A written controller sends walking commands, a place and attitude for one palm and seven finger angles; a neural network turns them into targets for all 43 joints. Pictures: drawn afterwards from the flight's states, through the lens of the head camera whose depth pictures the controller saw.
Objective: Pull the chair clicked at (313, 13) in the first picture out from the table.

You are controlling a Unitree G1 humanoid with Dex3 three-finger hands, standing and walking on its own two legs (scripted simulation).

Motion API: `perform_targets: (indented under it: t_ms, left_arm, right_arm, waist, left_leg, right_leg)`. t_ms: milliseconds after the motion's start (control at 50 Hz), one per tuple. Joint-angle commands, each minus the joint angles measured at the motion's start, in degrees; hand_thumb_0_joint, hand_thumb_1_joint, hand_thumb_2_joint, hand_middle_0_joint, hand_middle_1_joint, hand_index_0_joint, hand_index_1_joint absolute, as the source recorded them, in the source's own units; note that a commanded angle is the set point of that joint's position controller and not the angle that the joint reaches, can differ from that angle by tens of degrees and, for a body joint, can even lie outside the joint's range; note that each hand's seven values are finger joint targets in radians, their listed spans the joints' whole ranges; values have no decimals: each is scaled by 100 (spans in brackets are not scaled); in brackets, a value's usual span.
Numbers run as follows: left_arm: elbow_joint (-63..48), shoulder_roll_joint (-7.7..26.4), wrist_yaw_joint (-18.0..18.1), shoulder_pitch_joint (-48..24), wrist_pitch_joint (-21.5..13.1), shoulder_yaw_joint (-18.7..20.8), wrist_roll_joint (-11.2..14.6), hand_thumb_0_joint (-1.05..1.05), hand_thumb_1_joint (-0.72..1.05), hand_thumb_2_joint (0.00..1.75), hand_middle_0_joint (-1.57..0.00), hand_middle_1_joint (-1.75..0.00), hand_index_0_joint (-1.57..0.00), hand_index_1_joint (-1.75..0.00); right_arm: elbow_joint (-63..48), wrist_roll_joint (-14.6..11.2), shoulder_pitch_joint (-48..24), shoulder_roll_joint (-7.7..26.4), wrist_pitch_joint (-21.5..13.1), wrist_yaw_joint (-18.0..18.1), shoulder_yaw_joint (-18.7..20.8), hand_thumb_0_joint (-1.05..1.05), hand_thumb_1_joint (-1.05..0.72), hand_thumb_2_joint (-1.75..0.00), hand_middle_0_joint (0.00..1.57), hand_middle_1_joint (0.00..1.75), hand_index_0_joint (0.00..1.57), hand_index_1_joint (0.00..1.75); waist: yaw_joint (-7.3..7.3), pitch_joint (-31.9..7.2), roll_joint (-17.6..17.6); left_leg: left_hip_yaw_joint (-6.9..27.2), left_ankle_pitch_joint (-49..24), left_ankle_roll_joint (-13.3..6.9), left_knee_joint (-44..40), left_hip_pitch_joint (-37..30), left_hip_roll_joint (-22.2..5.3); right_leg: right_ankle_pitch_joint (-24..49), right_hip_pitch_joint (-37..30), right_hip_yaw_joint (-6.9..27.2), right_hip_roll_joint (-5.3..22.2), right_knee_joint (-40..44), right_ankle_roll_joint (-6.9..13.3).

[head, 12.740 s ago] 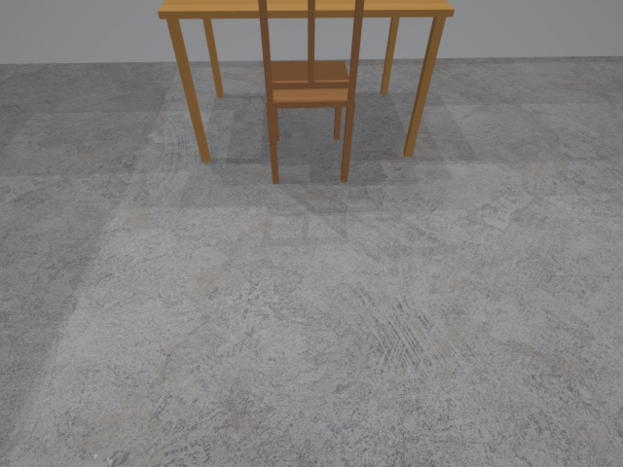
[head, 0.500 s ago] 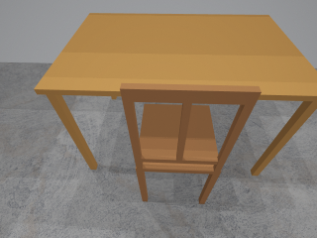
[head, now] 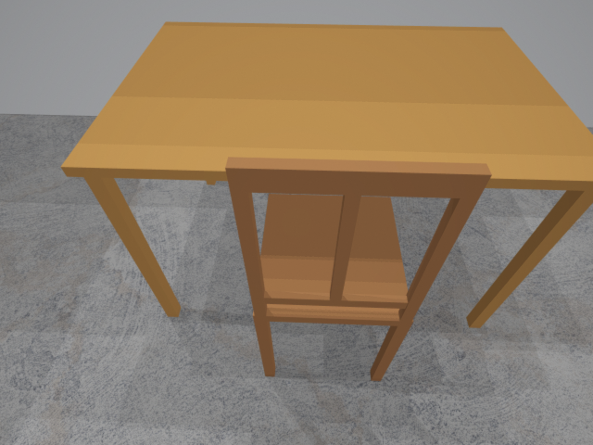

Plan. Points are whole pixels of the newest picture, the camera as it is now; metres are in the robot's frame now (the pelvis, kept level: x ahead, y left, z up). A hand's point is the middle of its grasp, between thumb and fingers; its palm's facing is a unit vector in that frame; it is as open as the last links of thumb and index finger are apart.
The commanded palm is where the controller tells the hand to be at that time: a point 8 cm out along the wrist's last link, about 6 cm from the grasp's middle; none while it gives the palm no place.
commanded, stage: shuffle to correct the standing spot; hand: left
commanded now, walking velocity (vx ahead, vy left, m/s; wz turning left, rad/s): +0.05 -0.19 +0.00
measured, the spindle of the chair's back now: (342, 253) +0.46 -0.05 -0.08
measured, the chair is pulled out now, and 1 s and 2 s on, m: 0.00 0.00 0.00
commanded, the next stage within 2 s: come to a stop and stand still in 0.22 s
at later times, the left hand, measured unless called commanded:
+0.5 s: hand out of the picture +0.02 +0.11 -0.19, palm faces +0.05 -0.98 -0.20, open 7.4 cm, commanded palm none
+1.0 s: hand out of the picture +0.02 +0.16 -0.18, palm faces +0.05 -0.96 -0.28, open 7.4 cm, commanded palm none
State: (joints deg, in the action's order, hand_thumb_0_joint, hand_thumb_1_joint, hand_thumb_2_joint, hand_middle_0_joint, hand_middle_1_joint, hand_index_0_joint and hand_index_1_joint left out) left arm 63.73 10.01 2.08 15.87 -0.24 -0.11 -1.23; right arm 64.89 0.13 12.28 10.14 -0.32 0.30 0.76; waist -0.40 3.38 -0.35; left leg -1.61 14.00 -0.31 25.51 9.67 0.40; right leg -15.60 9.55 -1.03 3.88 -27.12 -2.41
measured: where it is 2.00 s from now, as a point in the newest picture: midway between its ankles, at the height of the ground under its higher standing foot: outside the picture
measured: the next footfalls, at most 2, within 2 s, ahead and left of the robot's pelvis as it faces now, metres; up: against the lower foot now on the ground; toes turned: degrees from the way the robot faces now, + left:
none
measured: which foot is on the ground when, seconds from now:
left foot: down 0.00-1.00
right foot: down 0.00-1.00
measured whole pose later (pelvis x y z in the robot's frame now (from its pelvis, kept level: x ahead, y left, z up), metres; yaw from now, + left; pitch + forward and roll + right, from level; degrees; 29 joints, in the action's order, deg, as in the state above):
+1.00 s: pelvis +0.01 -0.05 -0.01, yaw +0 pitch -2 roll +3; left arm 58.0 11.9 2.9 15.5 2.0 1.4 -1.3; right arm 58.4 0.4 9.5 9.7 1.1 0.6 1.2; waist -2.4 5.0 2.0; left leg -3.2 14.4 -0.9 29.6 13.2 1.9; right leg -25.4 12.8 -1.4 2.0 -37.4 0.7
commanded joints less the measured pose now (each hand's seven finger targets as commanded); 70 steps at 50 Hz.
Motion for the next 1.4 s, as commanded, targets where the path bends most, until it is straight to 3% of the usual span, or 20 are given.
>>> perform_targets:
  t_ms: [0,100,180,240,300,380,420,460,540,660,740,840,880,920,1000,1120,1260,1280,1320,1380]
  left_arm:
    - [-212,570,-24,317,5,128,-20,0,90,90,-20,-30,-20,-30]
    - [-385,545,-105,389,118,200,-54,0,90,90,-20,-30,-20,-30]
    - [-444,623,-134,666,111,290,-43,0,90,90,-20,-30,-20,-30]
    - [-397,976,-90,970,86,402,-49,0,90,90,-20,-30,-20,-30]
    - [-513,792,-28,812,115,406,-103,0,90,90,-20,-30,-20,-30]
    - [-503,558,52,463,15,287,52,0,90,90,-20,-30,-20,-30]
    - [-487,273,52,535,-73,180,108,0,90,90,-20,-30,-20,-30]
    - [-338,305,98,545,-46,161,47,0,90,90,-20,-30,-20,-30]
    - [-247,674,164,714,-117,235,46,0,90,90,-20,-30,-20,-30]
    - [-428,822,198,795,-30,316,-50,0,90,90,-20,-30,-20,-30]
    - [-669,858,187,543,-6,316,-89,0,90,90,-20,-30,-20,-30]
    - [-963,1009,133,-75,19,305,-19,0,90,90,-20,-30,-20,-30]
    - [-1058,752,101,60,38,270,26,0,90,90,-20,-30,-20,-30]
    - [-992,518,96,258,82,212,24,0,90,90,-20,-30,-20,-30]
    - [-679,557,55,528,114,175,-24,0,90,90,-20,-30,-20,-30]
    - [-688,809,27,131,-54,179,26,0,90,90,-20,-30,-20,-30]
    - [-530,588,36,395,-74,139,47,0,90,90,-20,-30,-20,-30]
    - [-348,591,237,735,-241,91,-38,0,90,90,-20,-30,-20,-30]
    - [-731,754,142,128,-280,95,32,0,90,90,-20,-30,-20,-30]
    - [-747,649,88,211,-238,109,47,0,90,90,-20,-30,-20,-30]
  right_arm:
    - [-208,46,330,785,-13,95,196,0,-90,-90,20,30,20,30]
    - [-280,83,445,916,49,188,320,0,-90,-90,20,30,20,30]
    - [-379,97,399,777,59,212,323,0,-90,-90,20,30,20,30]
    - [-508,81,320,351,63,232,237,0,-90,-90,20,30,20,30]
    - [-603,80,98,369,52,252,256,0,-90,-90,20,30,20,30]
    - [-325,46,621,76,-47,225,76,0,-90,-90,20,30,20,30]
    - [-219,50,789,531,-125,258,103,0,-90,-90,20,30,20,30]
    - [-264,-29,246,419,-75,213,60,0,-90,-90,20,30,20,30]
    - [-426,-49,167,401,40,232,104,0,-90,-90,20,30,20,30]
    - [-849,11,-250,334,223,186,205,0,-90,-90,20,30,20,30]
    - [-1030,4,-441,353,285,153,228,0,-90,-90,20,30,20,30]
    - [-890,-11,107,282,174,67,168,0,-90,-90,20,30,20,30]
    - [-856,46,228,707,49,98,212,0,-90,-90,20,30,20,30]
    - [-925,65,-48,842,100,64,186,0,-90,-90,20,30,20,30]
    - [-948,31,-386,690,99,70,81,0,-90,-90,20,30,20,30]
    - [-666,39,330,440,151,37,75,0,-90,-90,20,30,20,30]
    - [-438,16,503,418,10,66,-6,0,-90,-90,20,30,20,30]
    - [-827,31,64,558,-116,61,-7,0,-90,-90,20,30,20,30]
    - [-850,67,630,314,-59,16,-21,0,-90,-90,20,30,20,30]
    - [-815,92,858,386,-132,26,-63,0,-90,-90,20,30,20,30]
  waist:
    - [101,210,-286]
    - [99,275,-573]
    - [-20,83,-65]
    - [-144,-141,1352]
    - [-138,-39,992]
    - [210,-286,186]
    - [142,-586,-684]
    - [-70,-20,-878]
    - [-61,-37,22]
    - [-213,-239,773]
    - [-193,-153,933]
    - [176,-333,861]
    - [126,-495,-255]
    - [-56,-211,-798]
    - [-277,-32,-528]
    - [119,92,660]
    - [0,33,-108]
    - [-144,177,586]
    - [262,-207,280]
    - [210,-390,-460]
  left_leg:
    - [909,334,-225,-1004,-33,-891]
    - [1135,384,-445,-937,43,-1243]
    - [653,158,-290,-164,532,-885]
    - [-374,765,6,1345,1352,-128]
    - [-252,1710,26,2067,1672,-239]
    - [-125,-482,8,-249,-172,-264]
    - [664,-3290,-468,-103,-949,-1144]
    - [432,-3261,-426,-108,-402,-967]
    - [130,-2650,-88,291,-250,-658]
    - [-73,842,116,1229,1072,-80]
    - [221,1321,167,2035,1349,-16]
    - [-58,-403,108,7,-371,50]
    - [913,-1777,-322,-357,-982,-862]
    - [1290,-1486,-866,-820,241,-1455]
    - [1126,-121,-590,-891,769,-989]
    - [407,-27,-32,-188,-83,-306]
    - [582,-587,-130,-576,46,-530]
    - [348,-1118,-17,695,581,-620]
    - [270,226,-25,491,403,-325]
    - [467,-522,-124,192,433,-462]
  right_leg:
    - [11,658,-199,6,72,164]
    - [-194,988,-280,-123,-332,207]
    - [184,459,120,-16,125,368]
    - [1121,-324,1109,747,696,968]
    - [2597,-413,1197,943,350,1549]
    - [3072,217,615,519,-393,896]
    - [1781,582,101,-28,-629,323]
    - [1073,290,221,71,148,274]
    - [4108,-17,474,491,49,385]
    - [5431,-859,1206,1279,31,1091]
    - [4696,-597,1249,1312,131,1522]
    - [2875,481,654,740,-157,864]
    - [1092,1109,263,87,-811,379]
    - [-1419,550,33,-159,-1088,207]
    - [-287,66,78,7,-224,259]
    - [-758,989,839,560,1130,614]
    - [251,489,440,255,729,443]
    - [2474,304,683,448,671,332]
    - [416,538,878,739,774,708]
    - [233,335,444,298,310,683]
